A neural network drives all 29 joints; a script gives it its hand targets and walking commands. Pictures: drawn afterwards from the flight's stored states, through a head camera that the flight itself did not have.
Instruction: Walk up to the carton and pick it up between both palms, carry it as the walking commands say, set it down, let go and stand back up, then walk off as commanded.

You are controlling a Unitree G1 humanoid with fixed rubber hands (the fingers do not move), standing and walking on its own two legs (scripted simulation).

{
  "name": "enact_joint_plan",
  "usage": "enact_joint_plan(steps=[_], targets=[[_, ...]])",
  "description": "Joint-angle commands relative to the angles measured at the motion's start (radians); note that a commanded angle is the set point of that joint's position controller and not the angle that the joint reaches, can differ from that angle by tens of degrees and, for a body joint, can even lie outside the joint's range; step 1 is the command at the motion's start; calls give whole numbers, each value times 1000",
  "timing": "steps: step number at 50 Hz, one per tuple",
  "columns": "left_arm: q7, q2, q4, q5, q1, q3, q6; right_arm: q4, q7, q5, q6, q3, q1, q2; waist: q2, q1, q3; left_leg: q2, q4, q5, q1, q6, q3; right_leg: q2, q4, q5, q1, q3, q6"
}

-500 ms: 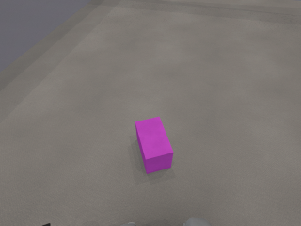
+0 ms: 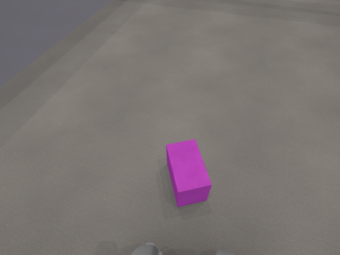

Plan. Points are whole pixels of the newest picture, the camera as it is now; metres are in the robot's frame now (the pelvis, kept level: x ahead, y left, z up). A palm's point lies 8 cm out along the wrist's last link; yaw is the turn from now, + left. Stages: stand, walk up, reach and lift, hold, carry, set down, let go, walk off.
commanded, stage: walk up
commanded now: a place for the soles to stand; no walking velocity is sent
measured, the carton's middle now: (186, 172) +0.62 -0.07 -0.63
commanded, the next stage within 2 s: none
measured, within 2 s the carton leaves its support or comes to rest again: neither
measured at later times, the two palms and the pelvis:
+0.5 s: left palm out of the picture +0.11 +0.30 -0.08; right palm out of the picture +0.09 -0.33 -0.09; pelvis +0.02 -0.02 +0.01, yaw +1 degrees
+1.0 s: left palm out of the picture +0.12 +0.30 -0.08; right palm out of the picture +0.09 -0.34 -0.09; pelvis +0.02 -0.02 +0.01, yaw +1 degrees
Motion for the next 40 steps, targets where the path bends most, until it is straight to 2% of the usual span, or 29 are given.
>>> enact_joint_plan(steps=[1,2,4,5,6,7,8,9,10,11,13,15,16,17,18,20,21,22,23,24,26,28,30,31,34,35,36,38,40], targets=[[11,181,-27,-4,3,84,22,-51,-55,-1,-37,-96,1,-271,37,7,-129,234,-382,110,242,135,-473,41,112,-103,-206,87,-18],[9,178,-27,-7,-25,86,27,-42,-59,-3,-35,-85,21,-259,64,-7,-175,205,-347,187,274,136,-418,39,46,-110,-189,75,-12],[11,142,-15,-15,-20,79,27,-30,-70,2,-39,-68,21,-233,84,9,-195,204,-284,420,282,140,-343,35,-10,-64,-156,74,-16],[15,136,3,-18,-37,81,27,-4,-72,4,-38,-68,34,-224,130,1,-193,209,-279,482,289,128,-328,47,-50,-57,-147,59,-21],[14,124,6,-15,-41,79,35,-10,-79,3,-38,-70,32,-234,85,-3,-187,214,-299,496,242,117,-351,55,-38,-21,-108,49,-8],[16,127,24,-14,-57,79,36,-5,-78,4,-38,-68,-6,-235,85,9,-173,224,-298,492,207,125,-357,63,-57,-30,-87,41,-14],[14,129,24,-17,-57,79,38,-20,-78,0,-37,-64,-38,-246,83,30,-181,209,-285,434,157,137,-338,65,-104,-24,-36,33,-13],[16,125,28,-15,-65,79,33,-22,-77,3,-34,-64,-56,-248,71,37,-165,180,-247,413,107,126,-267,69,-198,67,16,8,-22],[13,137,37,-7,-77,83,28,-22,-76,-1,-27,-60,-72,-222,89,37,-166,149,-230,353,83,95,-225,63,-246,132,54,9,-31],[15,165,39,4,-75,89,23,-16,-74,5,-25,-53,-48,-212,70,32,-192,136,-207,290,35,70,-212,30,-287,174,128,72,-54],[14,208,29,14,-145,81,14,-17,-69,19,-30,-39,-67,-173,-102,11,-137,72,-209,109,-16,30,-152,-98,-369,156,88,189,-97],[14,190,33,11,-180,68,7,-15,-58,1,-31,-44,-92,-167,-75,-6,-127,29,-174,43,36,25,-101,-133,-420,108,29,200,-98],[11,197,35,15,-233,74,11,5,-55,-1,-30,-52,-51,-164,-114,-23,-153,24,-207,-11,40,26,-97,-119,-406,28,55,159,-98],[9,190,26,12,-241,69,9,18,-55,-6,-31,-50,-29,-183,-133,-30,-145,39,-223,33,73,23,-96,-107,-381,44,37,131,-95],[1,166,23,8,-253,67,8,15,-55,-13,-33,-49,-45,-179,-111,-24,-139,45,-223,63,94,33,-105,-82,-381,45,15,101,-76],[0,176,46,8,-228,69,5,22,-54,-6,-31,-47,-59,-186,-97,-17,-101,44,-215,75,75,40,-110,-80,-408,22,1,106,-73],[2,179,35,10,-242,75,1,20,-54,-6,-34,-44,-53,-181,-130,-17,-133,52,-220,101,83,37,-116,-87,-397,46,37,104,-75],[1,172,45,0,-226,76,3,17,-56,-6,-36,-43,-63,-190,-99,-5,-142,54,-224,138,86,43,-129,-72,-363,86,48,98,-69],[0,177,46,4,-224,76,3,19,-55,-11,-35,-46,-53,-189,-49,2,-152,65,-249,119,72,44,-137,-57,-339,59,55,79,-62],[-1,152,53,6,-242,78,6,29,-54,-12,-35,-46,-51,-186,-37,3,-151,79,-293,48,42,50,-185,-43,-324,4,58,86,-62],[-3,156,64,1,-208,73,13,24,-55,-18,-37,-46,-80,-207,-47,22,-131,99,-316,47,17,57,-223,-14,-316,0,69,56,-48],[-4,130,59,1,-213,72,13,18,-58,-18,-42,-38,-75,-193,-48,22,-149,92,-306,74,-7,51,-221,-26,-336,35,118,68,-59],[-5,153,65,8,-228,74,13,28,-58,-21,-38,-47,-67,-200,-47,16,-151,75,-314,34,8,35,-178,-37,-340,7,115,73,-60],[-7,143,62,0,-230,72,16,33,-59,-20,-40,-45,-64,-210,-23,15,-180,90,-326,54,31,43,-204,-26,-322,28,117,67,-56],[-4,137,73,-1,-227,69,15,24,-60,-17,-45,-39,-85,-189,-79,27,-171,83,-274,122,24,51,-191,-41,-348,63,121,76,-56],[-1,148,62,5,-246,73,11,34,-60,-12,-41,-35,-63,-194,-88,10,-170,74,-266,140,23,40,-165,-52,-349,62,118,93,-56],[-3,151,70,6,-249,76,11,27,-58,-12,-41,-36,-66,-184,-112,11,-167,64,-257,133,37,40,-150,-61,-367,46,111,103,-65],[-4,152,57,6,-255,74,15,28,-57,-19,-43,-36,-68,-188,-47,4,-144,65,-266,152,57,39,-162,-46,-327,95,72,70,-57],[-3,144,58,1,-269,77,21,29,-57,-22,-41,-40,-61,-187,-49,6,-176,88,-290,107,56,50,-194,-30,-324,51,85,59,-51]])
